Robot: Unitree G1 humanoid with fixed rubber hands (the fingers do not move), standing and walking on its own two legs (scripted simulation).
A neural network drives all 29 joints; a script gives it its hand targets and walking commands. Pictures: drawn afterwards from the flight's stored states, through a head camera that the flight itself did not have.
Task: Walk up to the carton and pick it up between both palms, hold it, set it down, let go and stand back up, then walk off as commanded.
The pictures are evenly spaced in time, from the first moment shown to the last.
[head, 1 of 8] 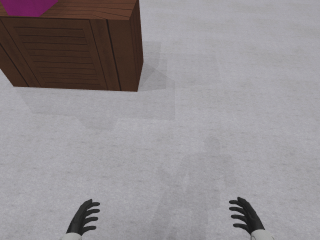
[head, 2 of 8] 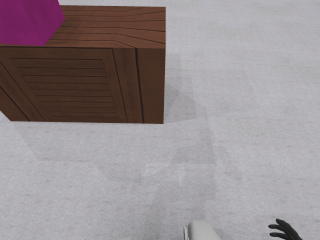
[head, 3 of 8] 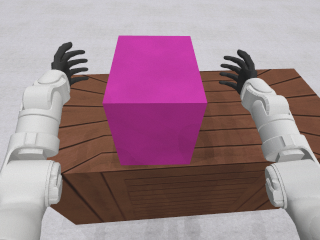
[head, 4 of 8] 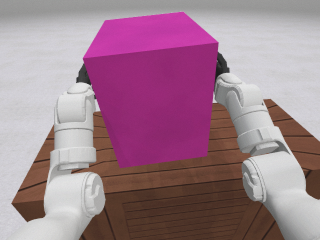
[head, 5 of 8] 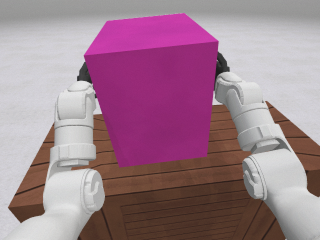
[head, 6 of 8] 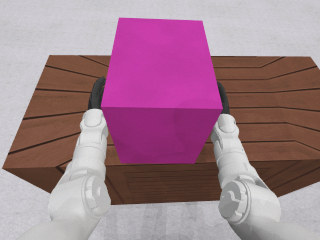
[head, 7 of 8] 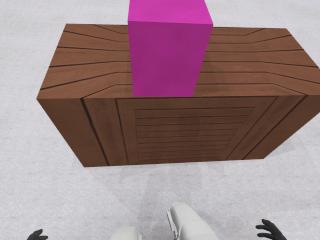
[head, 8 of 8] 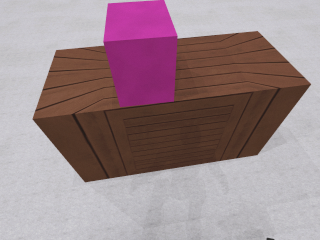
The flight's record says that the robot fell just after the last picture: no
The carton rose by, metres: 0.23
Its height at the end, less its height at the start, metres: +0.00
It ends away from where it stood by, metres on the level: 0.01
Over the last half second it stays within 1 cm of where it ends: yes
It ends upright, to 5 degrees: yes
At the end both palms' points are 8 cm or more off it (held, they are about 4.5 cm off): yes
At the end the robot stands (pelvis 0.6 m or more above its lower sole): yes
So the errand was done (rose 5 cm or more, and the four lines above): yes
